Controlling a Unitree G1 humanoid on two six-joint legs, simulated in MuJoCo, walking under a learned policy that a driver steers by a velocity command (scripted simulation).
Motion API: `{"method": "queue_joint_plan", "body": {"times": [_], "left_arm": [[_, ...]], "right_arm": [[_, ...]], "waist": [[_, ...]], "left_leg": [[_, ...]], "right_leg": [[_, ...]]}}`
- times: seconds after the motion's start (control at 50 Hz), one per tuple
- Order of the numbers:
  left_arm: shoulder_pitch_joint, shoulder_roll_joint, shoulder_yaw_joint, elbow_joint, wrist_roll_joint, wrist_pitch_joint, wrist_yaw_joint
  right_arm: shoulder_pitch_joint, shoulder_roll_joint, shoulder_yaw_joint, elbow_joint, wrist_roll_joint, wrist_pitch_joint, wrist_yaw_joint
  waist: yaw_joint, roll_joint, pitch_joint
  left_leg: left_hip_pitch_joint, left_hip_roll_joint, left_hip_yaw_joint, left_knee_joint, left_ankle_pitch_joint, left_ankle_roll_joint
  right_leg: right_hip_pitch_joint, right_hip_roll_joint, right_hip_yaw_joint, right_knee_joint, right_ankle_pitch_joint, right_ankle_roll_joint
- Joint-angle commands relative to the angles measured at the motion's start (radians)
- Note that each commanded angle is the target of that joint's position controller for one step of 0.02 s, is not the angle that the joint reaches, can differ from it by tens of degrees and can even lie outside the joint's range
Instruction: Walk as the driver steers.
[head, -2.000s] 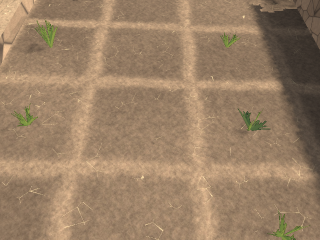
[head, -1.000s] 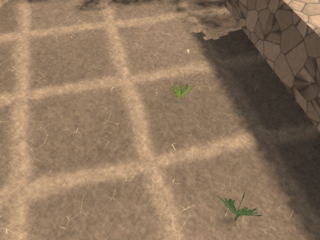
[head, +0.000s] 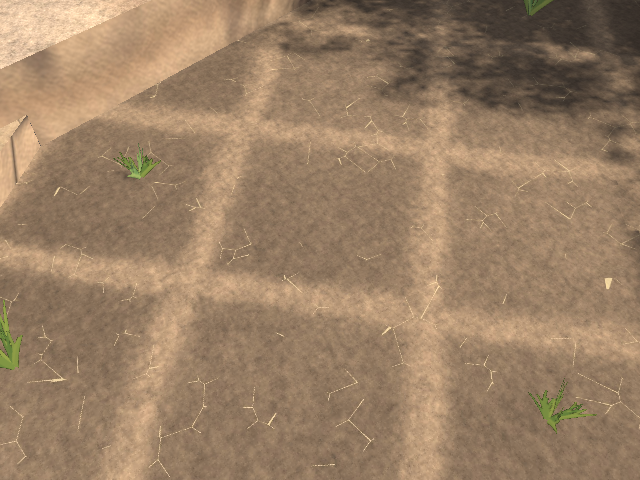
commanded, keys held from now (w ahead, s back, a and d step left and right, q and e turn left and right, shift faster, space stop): w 0.72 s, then w+e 0.28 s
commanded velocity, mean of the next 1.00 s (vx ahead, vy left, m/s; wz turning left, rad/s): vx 0.50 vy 0.00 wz -0.03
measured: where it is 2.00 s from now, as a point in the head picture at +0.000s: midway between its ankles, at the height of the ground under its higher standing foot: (384, 239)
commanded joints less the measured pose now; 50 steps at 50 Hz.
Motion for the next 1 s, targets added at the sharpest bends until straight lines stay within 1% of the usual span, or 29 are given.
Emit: {"method": "queue_joint_plan", "body": {"times": [0.02,0.1,0.16,0.2,0.22,0.24,0.26,0.28,0.3,0.32,0.34,0.36,0.38,0.44,0.5,0.58,0.64,0.7,0.74,0.76,0.78,0.8,0.82,0.84,0.86,0.88,0.9,0.94,1.0], "left_arm": [[-0.047,0.043,0.004,-0.057,0.0,-0.01,-0.005],[-0.151,0.041,-0.003,-0.085,-0.014,-0.02,-0.024],[-0.167,0.065,0.003,-0.104,-0.013,-0.028,-0.04],[-0.107,0.088,0.012,-0.091,-0.012,-0.033,-0.045],[-0.018,0.109,0.025,-0.067,-0.01,-0.034,-0.041],[0.131,0.154,0.047,-0.023,-0.004,-0.034,-0.034],[0.282,0.234,0.063,-0.004,0.008,-0.032,-0.028],[0.328,0.256,0.068,0.024,0.003,-0.028,-0.038],[0.303,0.163,0.043,0.013,-0.017,-0.028,-0.038],[0.225,0.128,0.031,0.0,-0.015,-0.025,-0.033],[0.159,0.115,0.023,-0.013,-0.003,-0.022,-0.031],[0.117,0.094,0.017,-0.018,0.007,-0.023,-0.031],[0.099,0.077,0.01,-0.019,0.015,-0.026,-0.031],[0.106,0.089,0.012,-0.001,0.003,-0.037,-0.027],[0.139,0.118,0.02,0.021,0.0,-0.031,-0.013],[0.188,0.128,0.02,0.046,-0.011,-0.019,-0.003],[0.246,0.137,0.022,0.075,-0.016,-0.006,-0.002],[0.274,0.145,0.026,0.098,-0.019,0.013,0.002],[0.268,0.155,0.032,0.105,-0.022,0.023,0.008],[0.251,0.166,0.034,0.103,-0.023,0.026,0.01],[0.225,0.165,0.032,0.099,-0.024,0.03,0.011],[0.214,0.131,0.018,0.082,-0.013,0.028,0.011],[0.303,0.023,-0.014,0.053,0.001,0.012,0.007],[0.33,0.032,-0.017,0.07,-0.019,-0.008,0.0],[0.248,0.131,0.012,0.057,-0.048,-0.016,-0.003],[0.175,0.134,0.015,0.036,-0.051,-0.017,-0.003],[0.144,0.118,0.017,0.032,-0.041,-0.01,0.001],[0.187,0.084,0.024,0.047,-0.034,0.021,0.006],[0.181,0.042,0.023,0.034,-0.031,0.051,0.01]], "right_arm": [[-0.019,-0.164,-0.041,-0.053,0.004,-0.016,-0.015],[0.047,-0.18,-0.045,-0.01,0.012,-0.011,-0.015],[0.064,-0.189,-0.051,0.015,0.017,0.0,-0.021],[0.049,-0.198,-0.055,0.021,0.018,0.009,-0.027],[0.027,-0.2,-0.054,0.019,0.017,0.015,-0.028],[0.027,-0.171,-0.042,0.016,0.011,0.018,-0.03],[0.088,-0.109,-0.017,-0.003,-0.014,0.016,-0.032],[0.204,-0.031,0.004,-0.003,0.007,-0.005,-0.023],[0.114,-0.141,-0.016,0.002,0.026,-0.019,-0.018],[0.007,-0.176,-0.025,-0.031,0.038,-0.027,-0.015],[-0.046,-0.167,-0.022,-0.042,0.027,-0.028,-0.019],[-0.058,-0.158,-0.026,-0.045,0.013,-0.026,-0.021],[-0.033,-0.146,-0.028,-0.04,0.011,-0.019,-0.021],[-0.01,-0.109,-0.023,-0.03,0.008,0.002,-0.025],[-0.098,-0.097,-0.018,-0.055,0.001,0.003,-0.027],[-0.219,-0.065,-0.005,-0.079,0.005,-0.01,-0.015],[-0.31,-0.059,0.001,-0.105,0.013,-0.019,0.001],[-0.363,-0.068,0.001,-0.133,0.017,-0.028,0.02],[-0.342,-0.089,-0.006,-0.135,0.015,-0.034,0.028],[-0.286,-0.111,-0.017,-0.123,0.012,-0.037,0.026],[-0.16,-0.145,-0.036,-0.088,0.009,-0.039,0.021],[0.017,-0.202,-0.059,-0.044,-0.003,-0.04,0.009],[0.141,-0.305,-0.082,-0.028,-0.024,-0.034,-0.002],[0.165,-0.246,-0.067,-0.017,-0.011,-0.027,-0.001],[0.102,-0.183,-0.047,-0.022,-0.003,-0.024,-0.005],[0.035,-0.149,-0.036,-0.027,-0.001,-0.023,-0.009],[-0.029,-0.119,-0.026,-0.024,-0.004,-0.026,-0.006],[-0.101,-0.086,-0.02,-0.018,-0.014,-0.042,-0.001],[-0.117,-0.107,-0.03,0.007,-0.019,-0.058,-0.004]], "waist": [[-0.001,0.087,-0.019],[-0.048,0.105,0.017],[-0.036,0.119,0.027],[0.004,0.139,0.001],[0.058,0.138,-0.052],[0.123,0.112,-0.158],[0.144,-0.044,-0.322],[0.092,-0.311,-0.416],[0.138,-0.175,-0.332],[0.133,-0.101,-0.194],[0.107,-0.02,-0.118],[0.078,-0.015,-0.072],[0.049,-0.042,-0.069],[0.025,-0.048,-0.051],[0.043,-0.018,-0.021],[0.088,-0.02,0.002],[0.124,-0.017,0.028],[0.127,-0.026,0.044],[0.097,-0.04,0.027],[0.058,-0.053,-0.006],[-0.016,-0.046,-0.081],[-0.09,-0.019,-0.217],[-0.08,0.19,-0.385],[-0.084,0.309,-0.485],[-0.091,0.207,-0.314],[-0.069,0.164,-0.196],[-0.035,0.118,-0.112],[0.026,0.152,-0.052],[0.053,0.12,-0.015]], "left_leg": [[-0.026,0.228,-0.105,-0.129,0.293,0.142],[0.037,0.267,-0.122,-0.117,0.17,0.128],[0.15,0.327,-0.156,-0.059,0.219,0.111],[0.19,0.336,-0.157,0.008,0.362,0.086],[0.185,0.306,-0.129,0.111,0.521,0.066],[0.115,0.247,-0.085,0.303,0.556,0.035],[-0.121,0.157,-0.036,0.643,0.242,-0.01],[-0.464,0.0,-0.082,0.919,-0.4,-0.061],[-0.584,0.059,-0.164,1.017,-0.398,-0.05],[-0.633,0.111,-0.127,1.008,-0.298,-0.039],[-0.602,0.158,-0.097,0.963,-0.211,-0.038],[-0.562,0.191,-0.095,0.901,-0.154,-0.043],[-0.502,0.213,-0.1,0.871,-0.117,-0.045],[-0.483,0.23,-0.078,0.784,-0.073,-0.072],[-0.557,0.24,-0.067,0.637,0.066,-0.103],[-0.517,0.208,-0.028,0.395,0.255,-0.107],[-0.513,0.184,-0.01,0.29,0.281,-0.1],[-0.538,0.167,-0.012,0.23,0.209,-0.073],[-0.476,0.149,-0.01,0.198,0.135,-0.046],[-0.382,0.123,0.005,0.185,0.103,-0.031],[-0.197,0.096,0.029,0.151,0.126,-0.006],[0.108,0.17,-0.034,0.203,0.168,0.039],[0.522,0.441,-0.409,0.211,0.125,0.158],[0.595,0.537,-0.711,0.066,-0.02,0.234],[0.465,0.497,-0.583,0.032,-0.111,0.18],[0.317,0.457,-0.437,0.003,-0.106,0.14],[0.174,0.415,-0.339,-0.046,-0.065,0.118],[0.013,0.363,-0.199,-0.123,0.009,0.093],[-0.048,0.359,-0.07,-0.175,0.134,0.103]], "right_leg": [[0.047,0.022,-0.025,-0.192,0.202,0.012],[0.066,0.061,-0.034,-0.352,0.278,-0.008],[0.037,0.071,-0.019,-0.412,0.181,-0.052],[0.117,0.095,-0.038,-0.43,0.101,-0.083],[0.246,0.129,-0.073,-0.453,0.093,-0.107],[0.474,0.12,-0.067,-0.435,0.123,-0.141],[0.799,-0.086,0.184,-0.396,0.138,-0.228],[1.044,-0.237,0.662,-0.575,-0.152,-0.36],[1.005,-0.215,0.671,-0.644,-0.343,-0.32],[0.87,-0.189,0.529,-0.659,-0.324,-0.278],[0.729,-0.155,0.427,-0.677,-0.216,-0.262],[0.624,-0.123,0.355,-0.701,-0.119,-0.261],[0.566,-0.098,0.305,-0.724,-0.052,-0.256],[0.507,-0.075,0.199,-0.781,0.074,-0.275],[0.531,-0.066,0.129,-0.81,0.17,-0.275],[0.555,-0.022,0.033,-0.813,0.205,-0.234],[0.619,-0.044,0.03,-0.793,0.194,-0.234],[0.722,-0.093,0.047,-0.74,0.252,-0.228],[0.759,-0.112,0.064,-0.681,0.358,-0.211],[0.758,-0.104,0.065,-0.618,0.492,-0.201],[0.722,-0.064,0.04,-0.483,0.611,-0.18],[0.569,-0.012,0.012,-0.263,0.511,-0.148],[0.19,0.133,-0.048,0.123,0.065,-0.081],[0.011,0.198,0.064,0.316,-0.436,-0.064],[-0.078,0.132,0.096,0.386,-0.393,-0.07],[-0.087,0.081,0.062,0.363,-0.302,-0.074],[-0.052,0.048,0.05,0.308,-0.232,-0.069],[0.055,0.009,0.059,0.242,-0.144,-0.06],[0.041,0.001,0.063,0.197,-0.065,-0.042]]}}
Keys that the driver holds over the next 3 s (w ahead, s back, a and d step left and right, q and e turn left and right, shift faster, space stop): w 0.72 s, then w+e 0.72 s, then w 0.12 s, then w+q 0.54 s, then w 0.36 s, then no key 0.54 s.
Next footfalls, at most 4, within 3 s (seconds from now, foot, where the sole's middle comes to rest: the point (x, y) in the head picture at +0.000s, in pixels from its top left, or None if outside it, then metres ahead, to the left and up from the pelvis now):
0.24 right None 0.33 -0.16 -0.78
0.80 left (282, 408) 0.63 0.08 -0.78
1.34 right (401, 310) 0.88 -0.21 -0.78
1.86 left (357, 199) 1.25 -0.13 -0.78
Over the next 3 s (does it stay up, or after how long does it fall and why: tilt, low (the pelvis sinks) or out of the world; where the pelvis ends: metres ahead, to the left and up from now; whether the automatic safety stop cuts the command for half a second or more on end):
stays up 1.57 -0.28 -0.01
